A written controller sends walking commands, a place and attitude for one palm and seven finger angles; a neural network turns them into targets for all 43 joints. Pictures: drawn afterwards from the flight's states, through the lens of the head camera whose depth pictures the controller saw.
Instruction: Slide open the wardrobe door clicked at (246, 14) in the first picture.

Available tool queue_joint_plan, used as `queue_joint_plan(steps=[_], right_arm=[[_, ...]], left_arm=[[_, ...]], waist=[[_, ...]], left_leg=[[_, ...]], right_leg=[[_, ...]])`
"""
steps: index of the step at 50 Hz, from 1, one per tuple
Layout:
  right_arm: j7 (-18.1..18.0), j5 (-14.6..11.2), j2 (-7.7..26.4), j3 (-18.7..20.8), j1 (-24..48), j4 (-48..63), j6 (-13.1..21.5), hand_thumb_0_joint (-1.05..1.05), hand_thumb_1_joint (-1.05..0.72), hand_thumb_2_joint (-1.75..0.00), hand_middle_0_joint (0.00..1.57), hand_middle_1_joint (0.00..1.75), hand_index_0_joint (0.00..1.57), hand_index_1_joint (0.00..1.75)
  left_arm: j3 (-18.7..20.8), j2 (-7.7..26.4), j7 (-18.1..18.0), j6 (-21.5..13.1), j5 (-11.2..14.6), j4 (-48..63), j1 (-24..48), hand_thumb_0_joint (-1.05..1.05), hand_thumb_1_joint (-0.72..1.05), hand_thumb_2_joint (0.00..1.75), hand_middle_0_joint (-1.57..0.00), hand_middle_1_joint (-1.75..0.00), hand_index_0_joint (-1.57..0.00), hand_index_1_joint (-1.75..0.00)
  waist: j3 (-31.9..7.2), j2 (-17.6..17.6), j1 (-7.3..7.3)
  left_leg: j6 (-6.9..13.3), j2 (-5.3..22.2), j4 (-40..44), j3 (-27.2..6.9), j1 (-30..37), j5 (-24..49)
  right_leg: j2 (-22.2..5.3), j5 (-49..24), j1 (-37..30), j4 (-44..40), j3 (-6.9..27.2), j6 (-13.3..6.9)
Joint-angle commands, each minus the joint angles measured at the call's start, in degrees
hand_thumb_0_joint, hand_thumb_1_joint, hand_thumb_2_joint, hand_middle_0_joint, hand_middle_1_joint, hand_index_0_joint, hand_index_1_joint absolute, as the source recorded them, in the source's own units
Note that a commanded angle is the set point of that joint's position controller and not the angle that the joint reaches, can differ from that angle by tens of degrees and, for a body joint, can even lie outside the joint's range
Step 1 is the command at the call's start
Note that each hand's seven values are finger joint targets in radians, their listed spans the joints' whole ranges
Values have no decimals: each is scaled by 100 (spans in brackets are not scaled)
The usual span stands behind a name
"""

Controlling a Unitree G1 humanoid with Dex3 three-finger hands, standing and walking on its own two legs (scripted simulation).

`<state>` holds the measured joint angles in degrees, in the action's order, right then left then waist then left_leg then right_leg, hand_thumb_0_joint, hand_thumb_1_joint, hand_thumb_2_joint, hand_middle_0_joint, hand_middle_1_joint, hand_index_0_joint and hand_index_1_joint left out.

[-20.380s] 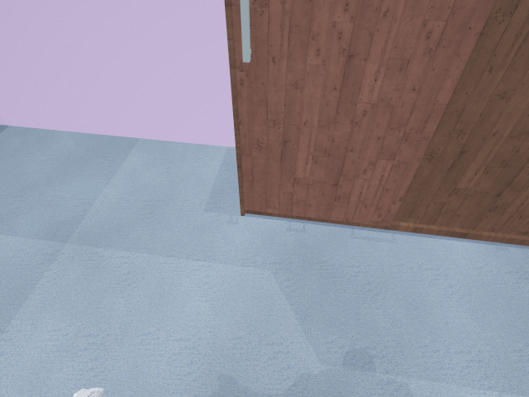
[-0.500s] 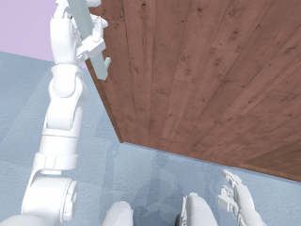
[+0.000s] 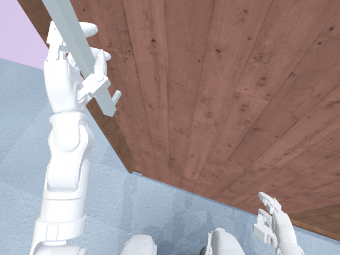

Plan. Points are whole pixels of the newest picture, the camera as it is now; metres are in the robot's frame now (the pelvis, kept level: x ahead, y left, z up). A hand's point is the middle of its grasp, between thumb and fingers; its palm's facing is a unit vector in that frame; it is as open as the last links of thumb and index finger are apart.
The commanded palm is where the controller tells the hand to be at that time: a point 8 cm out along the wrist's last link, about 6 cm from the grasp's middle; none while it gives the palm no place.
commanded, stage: step sideways, sliding the door along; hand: left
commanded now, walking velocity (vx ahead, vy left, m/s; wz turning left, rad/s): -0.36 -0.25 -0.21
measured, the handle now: (88, 44) +0.39 +0.22 +0.23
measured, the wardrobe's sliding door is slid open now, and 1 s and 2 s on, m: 0.07 0.31 0.54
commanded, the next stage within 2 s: none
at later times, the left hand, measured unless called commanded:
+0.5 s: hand (181, 101) +0.33 +0.06 +0.19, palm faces +0.18 -0.98 -0.04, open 6.6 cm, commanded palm +0.30 +0.06 +0.19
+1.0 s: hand (250, 117) +0.32 -0.05 +0.20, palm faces +0.24 -0.97 -0.07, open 6.2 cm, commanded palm +0.28 -0.06 +0.19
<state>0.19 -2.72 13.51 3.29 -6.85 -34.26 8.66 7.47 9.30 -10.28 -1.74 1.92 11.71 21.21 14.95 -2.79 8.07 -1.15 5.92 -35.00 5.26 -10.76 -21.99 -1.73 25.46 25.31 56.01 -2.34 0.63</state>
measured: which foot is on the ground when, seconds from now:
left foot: down 0.00-0.26, up 0.28-0.48, down 0.50-0.88, up 0.90-1.00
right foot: up 0.00-0.20, down 0.22-0.50, up 0.52-0.86, down 0.88-1.00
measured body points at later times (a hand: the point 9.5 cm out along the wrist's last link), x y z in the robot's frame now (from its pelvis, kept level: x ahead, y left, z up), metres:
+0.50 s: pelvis +0.00 -0.07 +0.00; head +0.10 -0.08 +0.44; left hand +0.32 +0.11 +0.20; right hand +0.23 -0.30 -0.09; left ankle +0.00 +0.06 -0.73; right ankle +0.07 -0.15 -0.73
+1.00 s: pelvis -0.08 -0.19 +0.00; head -0.01 -0.22 +0.44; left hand +0.30 +0.00 +0.20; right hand +0.08 -0.43 -0.11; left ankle -0.06 -0.04 -0.69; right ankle -0.07 -0.31 -0.73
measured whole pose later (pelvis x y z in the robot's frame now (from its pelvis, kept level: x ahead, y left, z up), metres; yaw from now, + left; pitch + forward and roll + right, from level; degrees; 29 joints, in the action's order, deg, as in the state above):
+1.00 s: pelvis -0.08 -0.19 +0.00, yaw -7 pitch -1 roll +0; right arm -1.9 -2.6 13.1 1.0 -6.1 -37.2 5.7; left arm 11.7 11.2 -11.7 -1.7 4.2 2.4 22.7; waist 11.2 -3.3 3.2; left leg -2.3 5.5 -50.1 2.0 -22.3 -30.9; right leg -2.4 14.6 16.0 31.8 -4.6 -0.7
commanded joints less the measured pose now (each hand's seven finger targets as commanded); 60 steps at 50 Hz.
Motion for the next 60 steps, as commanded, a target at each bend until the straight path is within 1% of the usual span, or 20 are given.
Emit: queue_joint_plan(steps=[1,7,11,13,14,16,22,24,25,26,33,41,43,45,47,51,53,54,56,60], right_arm=[[139,68,514,83,212,1024,373,0,-90,-90,20,30,20,30],[187,150,304,-115,342,1163,269,0,-90,-90,20,30,20,30],[165,56,254,-239,562,1192,214,0,-90,-90,20,30,20,30],[71,3,122,-185,562,1198,140,0,-90,-90,20,30,20,30],[37,39,129,-131,567,1197,149,0,-90,-90,20,30,20,30],[18,92,-26,-294,611,964,164,0,-90,-90,20,30,20,30],[57,143,-6,-221,573,1028,-245,0,-90,-90,20,30,20,30],[11,134,295,3,492,1110,-273,0,-90,-90,20,30,20,30],[53,162,478,98,576,1216,-224,0,-90,-90,20,30,20,30],[126,167,573,125,555,1307,-274,0,-90,-90,20,30,20,30],[177,222,492,113,444,1003,-156,0,-90,-90,20,30,20,30],[63,10,452,46,257,927,112,0,-90,-90,20,30,20,30],[51,-111,240,-72,353,979,180,0,-90,-90,20,30,20,30],[-127,-84,98,-78,424,932,143,0,-90,-90,20,30,20,30],[-279,-26,142,-65,471,738,115,0,-90,-90,20,30,20,30],[-349,24,293,-51,425,563,-167,0,-90,-90,20,30,20,30],[-230,81,726,220,288,724,-219,0,-90,-90,20,30,20,30],[-9,52,827,261,338,748,-230,0,-90,-90,20,30,20,30],[32,107,613,170,525,717,-159,0,-90,-90,20,30,20,30],[104,45,656,173,330,673,-289,0,-90,-90,20,30,20,30]], left_arm=[[-1831,-198,673,-1024,12,2516,2086,0,90,90,-45,-140,-45,-140],[-1561,68,690,-1044,25,2692,1235,0,90,90,-45,-140,-45,-140],[-1349,323,702,-1127,-31,2908,937,0,90,90,-45,-140,-45,-140],[-1139,532,640,-1125,-21,2753,490,0,90,90,-45,-140,-45,-140],[-1123,503,608,-1092,26,2768,59,0,90,90,-45,-140,-45,-140],[-1229,337,550,-1231,-8,3403,103,0,90,90,-45,-140,-45,-140],[-1739,-9,516,-1562,-99,3639,333,0,90,90,-45,-140,-45,-140],[-1558,307,580,-1564,-67,3466,486,0,90,90,-45,-140,-45,-140],[-1456,256,637,-1536,-45,3296,499,0,90,90,-45,-140,-45,-140],[-1261,434,615,-1503,-157,2920,592,0,90,90,-45,-140,-45,-140],[-1040,276,728,-1161,-107,2028,1253,0,90,90,-45,-140,-45,-140],[-1132,273,699,-1085,37,1485,1798,0,90,90,-45,-140,-45,-140],[-1315,277,684,-1059,12,1527,2123,0,90,90,-45,-140,-45,-140],[-1098,662,562,-968,15,1284,2016,0,90,90,-45,-140,-45,-140],[-1090,492,451,-921,65,1563,2059,0,90,90,-45,-140,-45,-140],[-1070,447,399,-1068,130,1490,2522,0,90,90,-45,-140,-45,-140],[-1316,117,590,-1060,246,1305,2752,0,90,90,-45,-140,-45,-140],[-1294,58,669,-1034,107,933,3069,0,90,90,-45,-140,-45,-140],[-1440,68,737,-1074,153,1489,3913,0,90,90,-45,-140,-45,-140],[-1701,-215,852,-763,155,600,3725,0,90,90,-45,-140,-45,-140]], waist=[[-3058,-1116,-929],[-2768,-1448,-897],[-2767,-665,-883],[-3137,1452,-711],[-3122,2056,-569],[-3156,1130,-678],[-3802,1011,-910],[-3894,495,-1013],[-3871,-633,-900],[-3529,-886,-815],[-2753,-1206,-826],[-2838,-1587,-938],[-2990,-496,-852],[-3216,1872,-689],[-3364,2044,-725],[-3434,1000,-997],[-3851,-888,-955],[-3831,-334,-895],[-3458,-1221,-966],[-3093,-1173,-938]], left_leg=[[613,1499,350,-263,3167,7523],[407,1575,152,162,2824,7368],[249,1273,-829,255,1447,5531],[-195,-47,-2463,247,-394,-33],[-186,-487,-2996,-449,-1020,-1992],[-106,-268,-2472,-947,-1638,-1899],[-183,-187,161,-189,100,586],[374,1106,805,-974,1962,4181],[1025,2446,983,-1959,2499,6924],[1234,2698,944,-1877,2793,7777],[639,1979,1088,-368,1545,5390],[320,1431,497,161,1276,4073],[515,798,-340,208,804,2717],[-149,-187,-2026,-20,-998,-1268],[-60,-251,-2531,-537,-1457,-1548],[-55,56,728,-46,305,1235],[1171,2669,992,-2575,2589,6469],[1294,2715,918,-2419,2399,5362],[1289,2522,837,-2076,2405,5339],[915,1890,976,-745,1553,4288]], right_leg=[[85,-293,804,-243,-203,71],[236,-1042,3,-1687,-355,75],[100,-3396,-1579,-2800,-329,71],[-1332,-8469,-2768,-2724,1403,-709],[-1726,-9326,-2807,-2764,1974,-863],[-1868,-8895,-3461,-2561,2013,-1106],[-1236,-7062,-2704,-2272,884,-836],[-661,-4720,-896,-1647,522,-296],[-60,-1109,83,-660,304,13],[101,909,726,232,478,-43],[102,-224,220,44,131,165],[397,-1341,-1433,-2803,-434,212],[-86,-3328,-2006,-3698,-175,154],[-1514,-6713,-2597,-3200,1178,-660],[-1671,-7426,-3119,-2595,1213,-1048],[-1012,-5535,-2178,-1722,237,-571],[-43,315,507,-122,220,81],[33,600,618,755,626,-64],[-207,404,1187,992,685,15],[-149,-444,517,514,169,129]])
